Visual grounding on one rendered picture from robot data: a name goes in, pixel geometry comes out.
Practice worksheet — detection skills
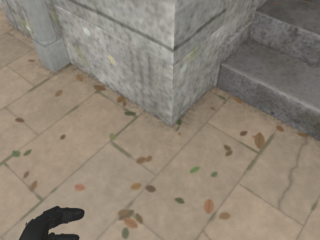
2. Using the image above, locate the left robot hand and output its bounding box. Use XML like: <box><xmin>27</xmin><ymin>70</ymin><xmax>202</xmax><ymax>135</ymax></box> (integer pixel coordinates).
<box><xmin>19</xmin><ymin>206</ymin><xmax>85</xmax><ymax>240</ymax></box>

